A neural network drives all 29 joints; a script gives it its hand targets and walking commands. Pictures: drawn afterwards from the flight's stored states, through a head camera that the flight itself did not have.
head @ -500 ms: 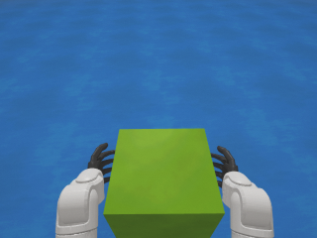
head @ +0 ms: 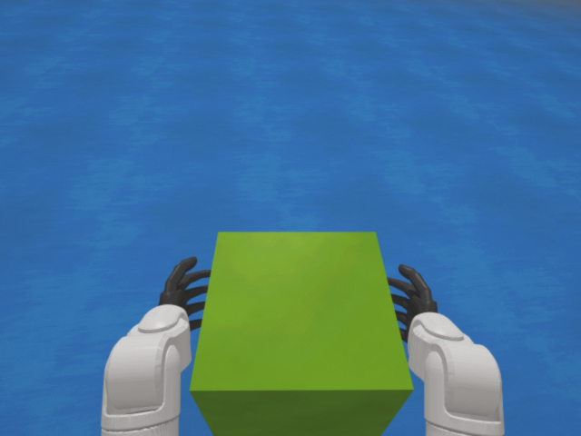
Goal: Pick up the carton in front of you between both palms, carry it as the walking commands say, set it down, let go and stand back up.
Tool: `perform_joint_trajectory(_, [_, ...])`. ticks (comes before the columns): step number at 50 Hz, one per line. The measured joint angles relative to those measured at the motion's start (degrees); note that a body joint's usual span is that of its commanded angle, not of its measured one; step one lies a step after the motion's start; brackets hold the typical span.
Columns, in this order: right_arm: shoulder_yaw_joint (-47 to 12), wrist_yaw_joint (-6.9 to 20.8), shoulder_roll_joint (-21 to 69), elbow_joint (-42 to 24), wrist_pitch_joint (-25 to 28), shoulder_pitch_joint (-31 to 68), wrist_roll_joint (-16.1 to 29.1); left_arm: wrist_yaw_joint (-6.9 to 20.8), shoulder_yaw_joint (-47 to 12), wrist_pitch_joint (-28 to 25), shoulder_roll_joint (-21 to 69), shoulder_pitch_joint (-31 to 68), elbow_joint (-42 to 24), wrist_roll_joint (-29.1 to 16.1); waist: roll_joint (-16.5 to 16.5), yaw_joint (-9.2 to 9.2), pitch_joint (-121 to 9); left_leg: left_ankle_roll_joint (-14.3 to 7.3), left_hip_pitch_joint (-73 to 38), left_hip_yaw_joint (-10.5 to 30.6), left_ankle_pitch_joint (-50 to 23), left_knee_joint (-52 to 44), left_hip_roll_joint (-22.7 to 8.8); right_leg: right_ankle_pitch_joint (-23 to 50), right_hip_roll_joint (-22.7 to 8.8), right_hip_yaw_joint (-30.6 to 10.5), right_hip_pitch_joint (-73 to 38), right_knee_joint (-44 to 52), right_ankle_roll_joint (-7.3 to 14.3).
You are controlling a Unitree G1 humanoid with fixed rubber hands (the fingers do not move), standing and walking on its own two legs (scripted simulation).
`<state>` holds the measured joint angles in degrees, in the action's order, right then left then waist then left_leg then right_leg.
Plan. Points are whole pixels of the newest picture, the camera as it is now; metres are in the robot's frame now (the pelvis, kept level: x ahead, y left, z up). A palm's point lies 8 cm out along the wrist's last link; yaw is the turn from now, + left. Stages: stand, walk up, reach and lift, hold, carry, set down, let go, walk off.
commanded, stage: carry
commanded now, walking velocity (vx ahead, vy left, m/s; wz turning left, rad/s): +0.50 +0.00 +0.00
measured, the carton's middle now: (296, 346) +0.27 +0.00 +0.02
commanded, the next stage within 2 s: none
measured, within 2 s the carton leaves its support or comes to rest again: neither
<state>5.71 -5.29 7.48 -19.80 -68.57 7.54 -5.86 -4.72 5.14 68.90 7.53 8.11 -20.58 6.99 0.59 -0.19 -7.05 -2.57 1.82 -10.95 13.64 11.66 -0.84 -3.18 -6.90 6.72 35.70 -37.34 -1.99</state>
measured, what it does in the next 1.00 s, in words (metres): walks ahead: right foot, then left foot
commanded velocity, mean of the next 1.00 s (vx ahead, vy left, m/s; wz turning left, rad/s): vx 0.05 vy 0.00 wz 0.00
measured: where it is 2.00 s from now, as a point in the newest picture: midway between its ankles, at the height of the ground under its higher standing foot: outside the picture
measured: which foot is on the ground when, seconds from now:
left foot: down 0.00-0.18, up 0.20-0.52, down 0.54-1.00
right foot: up 0.00-0.12, down 0.14-1.00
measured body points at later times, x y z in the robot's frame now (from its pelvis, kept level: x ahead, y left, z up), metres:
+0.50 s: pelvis +0.29 -0.03 +0.00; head +0.30 -0.04 +0.44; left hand +0.57 +0.13 +0.08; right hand +0.57 -0.17 +0.07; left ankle +0.38 +0.09 -0.73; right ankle +0.26 -0.12 -0.75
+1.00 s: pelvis +0.37 +0.00 -0.02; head +0.36 +0.00 +0.43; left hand +0.65 +0.14 +0.06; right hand +0.64 -0.16 +0.06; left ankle +0.39 +0.09 -0.75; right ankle +0.26 -0.12 -0.75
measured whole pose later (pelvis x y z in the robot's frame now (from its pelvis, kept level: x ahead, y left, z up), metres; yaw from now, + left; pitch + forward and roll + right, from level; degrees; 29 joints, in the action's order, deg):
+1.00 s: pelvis +0.37 +0.00 -0.02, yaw -1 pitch +4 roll +1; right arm 6.4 -4.8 7.6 -18.2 -69.4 9.1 -7.1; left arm -4.4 6.2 69.4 7.8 10.2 -18.0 7.2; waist 0.8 -0.3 -6.7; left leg -2.5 21.1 -12.1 15.2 32.6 -2.8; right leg -24.5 -4.6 8.1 7.9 -29.1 -2.1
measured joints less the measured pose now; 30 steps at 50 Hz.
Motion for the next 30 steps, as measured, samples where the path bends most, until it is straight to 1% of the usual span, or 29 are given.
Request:
perform_joint_trajectory(2, [-0.11,0.02,0.05,-0.50,-0.64,0.49,-0.13,-0.01,0.28,0.60,0.02,0.22,-0.76,-0.09,-0.02,0.15,-0.48,0.91,-2.94,0.17,2.36,-0.37,-0.11,1.27,0.71,1.16,-0.87,3.39,0.53])
perform_joint_trajectory(5, [-0.17,0.03,0.12,-0.65,-1.76,1.19,-0.47,-0.02,0.81,1.53,0.06,0.70,-0.96,-0.26,-0.39,0.00,-0.95,2.63,-7.04,0.65,6.92,0.56,-0.53,1.92,2.15,3.09,-3.84,8.17,1.88])
perform_joint_trajectory(7, [0.11,0.03,0.18,-0.65,-2.42,1.67,-0.74,-0.02,1.13,1.97,0.15,1.50,-0.41,-0.37,-0.92,-0.11,-0.75,3.94,-8.23,1.36,11.85,5.63,-1.59,1.01,3.60,5.21,-7.90,11.96,2.69])
perform_joint_trajectory(8, [0.51,0.05,-0.15,-0.19,-2.51,2.07,-0.74,-0.02,0.95,1.50,0.23,1.92,0.75,-0.36,-2.47,0.38,-0.47,4.30,-6.62,1.70,14.75,12.00,-3.39,0.40,4.75,6.26,-8.47,10.84,4.64])
perform_joint_trajectory(9, [1.14,0.05,-0.34,0.52,-2.51,2.43,-0.72,-0.03,0.85,1.02,0.36,2.68,2.36,-0.23,-3.41,0.63,0.20,4.25,-2.69,2.75,14.26,21.87,-4.83,-1.38,5.13,6.94,-8.38,8.53,6.05])
perform_joint_trajectory(10, [1.66,0.05,-0.52,1.12,-2.53,2.63,-0.73,-0.03,0.82,0.71,0.48,3.43,3.88,-0.14,-3.39,0.84,1.14,4.29,2.29,4.99,13.74,32.52,-4.60,-3.07,4.88,7.18,-8.68,7.30,6.83])
perform_joint_trajectory(11, [2.00,0.06,-0.56,1.60,-2.55,2.77,-0.76,-0.03,0.84,0.52,0.55,3.81,4.83,-0.07,-3.06,0.92,2.26,4.04,7.21,6.81,13.65,41.56,-3.69,-4.05,4.55,7.20,-9.62,7.54,7.13])
perform_joint_trajectory(12, [2.26,0.06,-0.32,1.88,-2.47,2.82,-0.85,-0.03,0.92,0.38,0.56,3.79,5.17,-0.08,-2.68,0.89,3.36,3.63,11.64,7.72,13.23,47.92,-2.90,-4.03,4.22,7.14,-10.96,8.76,6.43])
perform_joint_trajectory(13, [2.45,0.05,0.14,1.90,-2.25,2.73,-1.01,-0.02,1.03,0.19,0.53,3.48,5.03,-0.20,-2.44,0.81,4.32,3.24,15.48,7.94,12.19,51.28,-2.55,-3.99,4.09,7.11,-12.48,10.45,6.31])
perform_joint_trajectory(14, [2.31,0.06,0.41,1.68,-1.94,2.56,-1.15,-0.02,1.13,-0.08,0.47,3.06,4.58,-0.41,-2.31,0.78,5.17,3.00,18.66,7.77,10.70,51.93,-2.56,-3.87,4.07,7.05,-14.07,12.35,6.30])
perform_joint_trajectory(16, [1.39,0.07,0.29,1.01,-1.22,2.37,-1.19,-0.02,1.27,-0.78,0.36,2.31,3.25,-0.79,-2.11,0.87,6.47,3.05,23.23,7.03,8.00,48.03,-2.87,-3.61,4.04,6.66,-16.97,15.72,6.12])
perform_joint_trajectory(18, [0.65,0.06,0.25,0.12,-0.43,2.30,-1.21,0.00,1.40,-1.56,0.27,1.74,1.80,-1.15,-2.14,0.90,7.11,3.49,25.86,6.51,6.18,40.83,-3.09,-3.84,4.07,6.15,-19.32,17.93,5.79])
perform_joint_trajectory(21, [-0.06,0.00,0.22,-1.65,0.20,1.97,-1.23,0.12,1.38,-2.30,0.21,1.31,-0.01,-1.54,-2.50,0.66,7.05,3.96,26.94,5.78,2.10,29.30,-3.08,-5.47,4.23,5.56,-22.23,19.06,5.01])
perform_joint_trajectory(24, [-0.19,-0.13,0.17,-3.44,-0.21,1.57,-1.10,0.25,1.00,-2.11,0.20,1.22,-1.23,-1.62,-2.71,0.35,5.92,4.08,25.38,4.16,-4.61,20.83,-2.83,-8.58,4.48,5.21,-24.78,17.84,3.93])
perform_joint_trajectory(26, [-0.05,-0.13,0.16,-3.93,-0.87,1.56,-1.07,0.40,0.75,-1.58,0.20,1.26,-1.49,-1.35,-2.85,0.16,4.62,4.14,21.99,2.59,-12.28,14.02,-2.86,-11.91,4.78,4.99,-26.07,14.94,3.02])
perform_joint_trajectory(27, [-0.02,-0.16,0.18,-3.74,-1.14,1.62,-1.05,0.46,0.68,-1.30,0.19,1.35,-1.32,-1.08,-2.74,0.14,3.73,3.28,20.15,2.02,-13.73,12.35,-3.00,-14.03,4.86,4.78,-26.33,12.74,2.53])
perform_joint_trajectory(29, [-0.07,-0.11,0.23,-1.55,-1.12,1.98,-1.17,0.54,1.40,-0.48,0.21,1.90,0.04,-0.62,0.13,0.20,2.08,0.93,18.79,0.87,-7.90,13.66,-1.69,-16.68,3.11,3.76,-26.31,9.29,1.40])
perform_joint_trajectory(30, [0.03,0.04,0.28,-0.09,-1.21,2.35,-1.22,0.54,1.72,0.03,0.22,1.98,0.72,-0.32,1.27,0.37,1.35,0.29,18.47,0.38,-5.78,14.41,-1.23,-17.54,2.50,3.18,-26.48,8.59,0.94])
